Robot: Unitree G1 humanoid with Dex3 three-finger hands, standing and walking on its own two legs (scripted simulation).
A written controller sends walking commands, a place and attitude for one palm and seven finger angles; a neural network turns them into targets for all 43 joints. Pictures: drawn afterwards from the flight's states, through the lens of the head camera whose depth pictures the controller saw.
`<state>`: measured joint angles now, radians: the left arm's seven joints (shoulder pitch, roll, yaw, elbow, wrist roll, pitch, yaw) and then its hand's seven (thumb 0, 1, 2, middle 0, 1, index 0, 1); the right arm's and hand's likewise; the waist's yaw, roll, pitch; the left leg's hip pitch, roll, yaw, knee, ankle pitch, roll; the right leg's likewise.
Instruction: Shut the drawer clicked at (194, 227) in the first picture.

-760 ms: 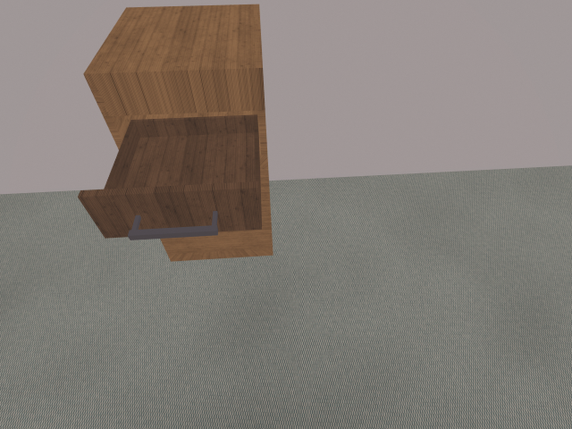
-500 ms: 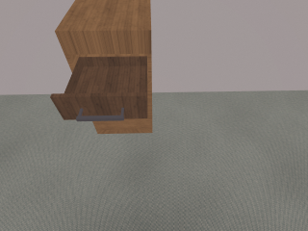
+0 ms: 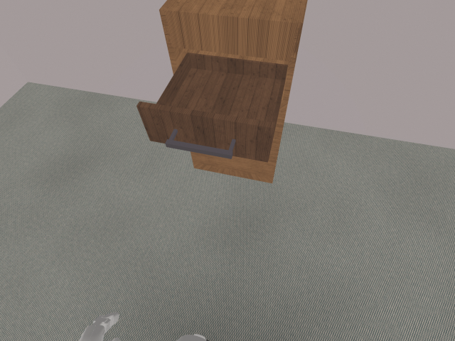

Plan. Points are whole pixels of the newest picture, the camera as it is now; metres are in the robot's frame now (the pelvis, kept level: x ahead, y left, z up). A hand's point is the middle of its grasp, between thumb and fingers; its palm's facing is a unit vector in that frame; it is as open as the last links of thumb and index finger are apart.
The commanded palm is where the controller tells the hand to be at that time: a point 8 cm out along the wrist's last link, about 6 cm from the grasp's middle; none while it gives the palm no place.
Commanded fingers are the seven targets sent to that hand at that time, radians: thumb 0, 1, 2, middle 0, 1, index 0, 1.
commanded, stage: stand and wait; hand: left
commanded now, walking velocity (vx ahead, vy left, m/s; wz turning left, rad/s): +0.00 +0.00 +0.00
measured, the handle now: (200, 143) +0.62 +0.11 -0.13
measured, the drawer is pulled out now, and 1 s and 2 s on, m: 0.30 0.30 0.30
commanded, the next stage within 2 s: look at it before walking up in 0.40 s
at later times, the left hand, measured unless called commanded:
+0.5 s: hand out of the picture +0.00 +0.17 -0.17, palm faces +0.08 -0.98 -0.18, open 7.4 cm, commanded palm none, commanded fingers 0.00 0.90 0.90 -0.20 -0.30 -0.20 -0.30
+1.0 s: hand out of the picture +0.08 +0.19 -0.16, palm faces +0.04 -0.98 -0.22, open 7.4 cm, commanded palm none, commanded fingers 0.00 0.90 0.90 -0.20 -0.30 -0.20 -0.30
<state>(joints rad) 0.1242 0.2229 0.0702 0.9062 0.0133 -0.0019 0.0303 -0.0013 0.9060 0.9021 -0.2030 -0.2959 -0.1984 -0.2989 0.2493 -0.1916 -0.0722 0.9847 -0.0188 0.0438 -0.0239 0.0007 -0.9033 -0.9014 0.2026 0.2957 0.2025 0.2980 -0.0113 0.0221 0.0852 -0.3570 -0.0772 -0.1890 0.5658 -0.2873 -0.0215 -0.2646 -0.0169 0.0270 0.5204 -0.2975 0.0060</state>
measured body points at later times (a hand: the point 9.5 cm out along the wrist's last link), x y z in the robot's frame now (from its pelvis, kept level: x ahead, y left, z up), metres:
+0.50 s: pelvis +0.03 +0.00 +0.01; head +0.06 +0.00 +0.46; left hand +0.00 +0.22 -0.15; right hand +0.10 -0.22 -0.15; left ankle +0.03 +0.13 -0.73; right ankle -0.01 -0.12 -0.73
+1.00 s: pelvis +0.03 +0.00 +0.01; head +0.05 +0.00 +0.46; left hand +0.08 +0.24 -0.14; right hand +0.01 -0.22 -0.15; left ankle +0.03 +0.13 -0.73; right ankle -0.01 -0.12 -0.73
